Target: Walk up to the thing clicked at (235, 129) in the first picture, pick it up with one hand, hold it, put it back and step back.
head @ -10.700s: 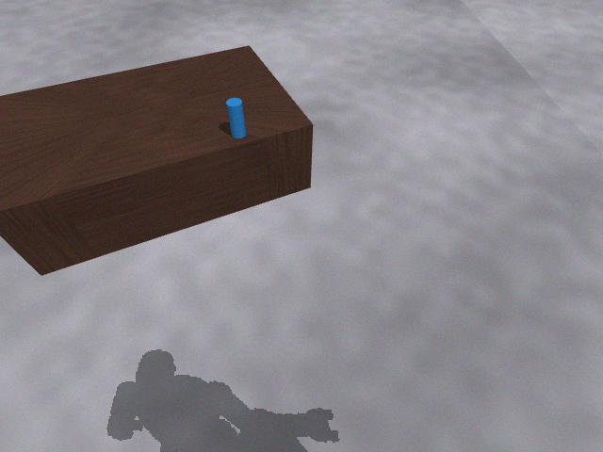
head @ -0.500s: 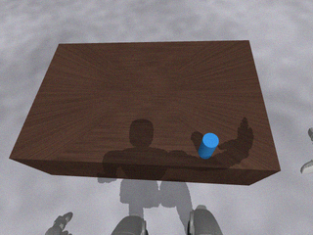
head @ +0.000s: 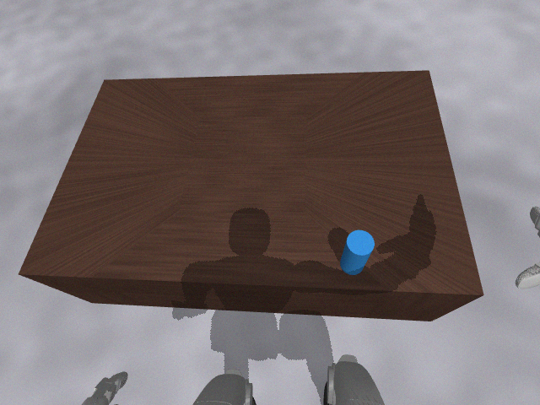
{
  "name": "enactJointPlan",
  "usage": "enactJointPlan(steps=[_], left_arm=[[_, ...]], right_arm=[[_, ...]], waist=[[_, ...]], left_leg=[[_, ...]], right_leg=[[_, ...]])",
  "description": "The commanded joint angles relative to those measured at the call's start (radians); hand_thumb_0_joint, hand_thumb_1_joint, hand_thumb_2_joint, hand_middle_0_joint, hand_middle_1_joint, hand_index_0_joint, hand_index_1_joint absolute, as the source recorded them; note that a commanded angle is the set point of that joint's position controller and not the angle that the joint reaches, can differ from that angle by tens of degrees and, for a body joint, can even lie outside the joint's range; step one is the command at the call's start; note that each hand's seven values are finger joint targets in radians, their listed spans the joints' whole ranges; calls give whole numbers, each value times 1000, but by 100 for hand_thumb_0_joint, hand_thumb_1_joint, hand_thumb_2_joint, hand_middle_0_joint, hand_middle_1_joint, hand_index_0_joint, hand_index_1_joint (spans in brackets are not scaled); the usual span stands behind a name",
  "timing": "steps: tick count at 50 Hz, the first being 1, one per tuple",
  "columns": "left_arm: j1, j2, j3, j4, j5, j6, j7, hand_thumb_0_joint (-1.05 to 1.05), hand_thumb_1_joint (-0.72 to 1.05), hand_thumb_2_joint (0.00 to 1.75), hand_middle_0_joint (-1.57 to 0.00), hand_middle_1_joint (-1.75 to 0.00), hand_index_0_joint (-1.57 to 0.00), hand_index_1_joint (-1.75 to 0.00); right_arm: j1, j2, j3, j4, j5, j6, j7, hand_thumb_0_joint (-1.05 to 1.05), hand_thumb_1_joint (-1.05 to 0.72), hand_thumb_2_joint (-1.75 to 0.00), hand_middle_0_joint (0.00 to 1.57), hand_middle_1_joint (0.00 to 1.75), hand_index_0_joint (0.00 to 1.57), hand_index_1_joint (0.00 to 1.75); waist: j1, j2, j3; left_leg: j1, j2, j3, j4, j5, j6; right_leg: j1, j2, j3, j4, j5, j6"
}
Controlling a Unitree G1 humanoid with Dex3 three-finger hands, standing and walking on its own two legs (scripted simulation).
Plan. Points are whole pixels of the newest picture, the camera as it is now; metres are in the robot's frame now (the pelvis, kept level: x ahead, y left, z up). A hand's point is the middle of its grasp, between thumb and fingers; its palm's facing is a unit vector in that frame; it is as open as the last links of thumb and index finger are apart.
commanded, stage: approach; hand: right
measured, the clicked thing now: (355, 253) +0.42 -0.14 -0.29
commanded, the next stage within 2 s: close in in 0.52 s
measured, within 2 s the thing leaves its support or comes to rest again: neither
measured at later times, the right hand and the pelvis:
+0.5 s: hand (437, 252) +0.39 -0.28 -0.18, palm faces +0.02 +1.00 +0.01, open 17.6 cm; pelvis -0.05 +0.01 -0.18, yaw +5 degrees
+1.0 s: hand (378, 259) +0.41 -0.19 -0.28, palm faces +0.02 +1.00 +0.00, open 17.4 cm; pelvis -0.09 +0.02 -0.29, yaw +7 degrees
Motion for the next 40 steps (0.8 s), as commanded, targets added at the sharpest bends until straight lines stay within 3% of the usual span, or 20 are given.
enactJointPlan(steps=[1, 3, 4, 6, 7, 9, 11, 12, 15, 18, 21, 24, 25, 28, 30, 32, 35, 37, 39, 40], left_arm=[[101, 213, 79, -66, 1, -24, 16, 0, 92, 88, -20, -30, -20, -29], [94, 206, 76, -65, 4, -26, 9, 0, 92, 88, -20, -30, -21, -29], [85, 202, 76, -65, 4, -31, 5, 0, 92, 88, -20, -30, -20, -29], [69, 201, 72, -68, 11, -41, -3, 0, 92, 89, -20, -30, -20, -29], [51, 193, 68, -72, 14, -47, -8, 0, 91, 89, -20, -30, -20, -29], [54, 187, 59, -91, 20, -56, -17, 0, 91, 89, -20, -30, -20, -29], [38, 185, 48, -105, 24, -69, -21, 0, 91, 90, -19, -30, -20, -29], [35, 191, 46, -107, 29, -75, -22, 0, 91, 90, -19, -30, -20, -29], [16, 193, 33, -126, 34, -79, -24, 0, 92, 89, -19, -30, -20, -29], [-2, 189, 28, -118, 50, -85, -25, 0, 93, 89, -19, -30, -19, -29], [-18, 207, 36, -98, 60, -77, -25, 0, 93, 89, -19, -30, -20, -29], [-34, 207, 40, -83, 73, -68, -31, 0, 93, 89, -19, -30, -20, -29], [-37, 210, 42, -83, 78, -66, -34, 0, 93, 89, -19, -30, -20, -29], [-57, 201, 50, -67, 83, -58, -44, 0, 92, 90, -19, -30, -20, -29], [-59, 194, 49, -56, 89, -52, -50, 0, 92, 90, -19, -30, -20, -29], [-63, 196, 47, -57, 92, -42, -56, 0, 91, 90, -20, -30, -21, -29], [-76, 185, 58, -63, 90, -28, -68, 0, 91, 89, -20, -30, -21, -29], [-73, 187, 60, -65, 87, -17, -71, 0, 92, 89, -20, -30, -21, -29], [-79, 182, 72, -72, 83, -8, -78, 0, 92, 88, -20, -30, -21, -29], [-83, 184, 75, -75, 78, -1, -80, 0, 92, 88, -20, -30, -21, -28]], right_arm=[[-261, -317, -38, -123, 32, -68, -4, 0, 61, -5, 4, 5, 4, 5], [-280, -306, -40, -107, 36, -90, -2, 0, 61, -5, 4, 5, 4, 5], [-265, -247, -12, -60, 45, -102, 4, 0, 61, -4, 4, 5, 4, 5], [-326, -265, -33, -84, 57, -153, 5, 0, 61, -5, 4, 5, 5, 5], [-285, -205, -11, -22, 71, -172, 18, 0, 61, -6, 4, 5, 4, 5], [-329, -228, -47, -101, 92, -240, 23, 0, 61, -7, 4, 5, 5, 5], [-293, -182, -43, -76, 125, -295, 50, 0, 61, -6, 5, 5, 5, 5], [-312, -224, -84, -106, 140, -329, 57, 0, 61, -5, 5, 5, 5, 5], [-285, -255, -150, -124, 183, -406, 74, 0, 59, -3, 7, 4, 6, 4], [-347, -211, -152, -184, 217, -469, 106, 0, 58, -2, 7, 4, 6, 4], [-380, -253, -193, -208, 214, -496, 126, 0, 54, -3, 8, 4, 7, 4], [-468, -263, -196, -260, 204, -504, 141, 0, 53, -4, 7, 4, 6, 4], [-467, -272, -203, -266, 202, -502, 141, 0, 53, -5, 7, 4, 6, 4], [-518, -231, -167, -274, 192, -479, 138, 0, 55, -6, 5, 5, 5, 5], [-535, -218, -149, -255, 176, -463, 121, 0, 52, -7, 5, 5, 5, 5], [-589, -291, -182, -307, 145, -449, 88, 0, 52, -6, 6, 4, 6, 4], [-636, -158, -99, -302, 139, -408, 46, 0, 52, -6, 6, 4, 6, 4], [-664, -202, -127, -378, 127, -394, -4, 0, 54, -6, 5, 4, 5, 4], [-667, -118, -64, -374, 116, -373, -42, 0, 52, -5, 6, 4, 5, 4], [-664, -145, -83, -405, 112, -368, -68, 0, 51, -5, 6, 4, 5, 4]], waist=[[1, -153, -321], [7, -142, -294], [19, -120, -268], [15, -124, -262], [16, -112, -255], [10, -115, -345], [12, -135, -383], [3, -156, -427], [-12, -159, -513], [4, -203, -602], [-14, -259, -650], [-5, -296, -730], [-18, -302, -760], [-2, -268, -802], [6, -255, -774], [-11, -289, -816], [21, -256, -786], [-3, -279, -828], [12, -259, -781], [-1, -259, -784]], left_leg=[[-55, -39, 14, -88, 243, 64], [-98, -37, 8, -67, 210, 66], [-138, -38, 8, -47, 186, 65], [-215, -38, 4, 11, 127, 66], [-276, -39, 9, 50, 94, 66], [-341, -41, 4, 129, 102, 63], [-454, -47, 10, 221, 66, 62], [-500, -46, 11, 272, 62, 62], [-589, -52, 8, 402, 55, 65], [-712, -54, 8, 532, 80, 62], [-824, -51, 19, 638, 51, 64], [-878, -55, 21, 713, 52, 65], [-886, -57, 24, 742, 49, 67], [-920, -65, 30, 784, 28, 65], [-954, -69, 35, 820, 5, 67], [-998, -70, 45, 860, -25, 74], [-1040, -76, 58, 881, -96, 77], [-1055, -77, 63, 897, -117, 82], [-1091, -79, 68, 899, -173, 85], [-1094, -82, 68, 898, -196, 89]], right_leg=[[409, 21, 49, -113, 299, -13], [347, 22, 48, -89, 244, -19], [311, 21, 48, -71, 209, -22], [226, 21, 54, -29, 132, -23], [189, 15, 67, -2, 103, -19], [157, 16, 64, 77, 128, -25], [99, 10, 74, 155, 122, -17], [84, 4, 81, 201, 134, -16], [-51, 5, 77, 346, 151, -20], [-125, -2, 89, 491, 205, -15], [-157, -12, 113, 571, 196, 0], [-205, -13, 103, 667, 173, 1], [-226, -13, 101, 688, 163, -1], [-316, -10, 89, 772, 102, -8], [-403, -10, 84, 807, 45, -10], [-391, -12, 93, 814, 14, -5], [-482, -7, 85, 839, -110, -9], [-470, -5, 85, 839, -136, -7], [-521, -1, 81, 837, -214, -7], [-529, -1, 82, 828, -241, -7]])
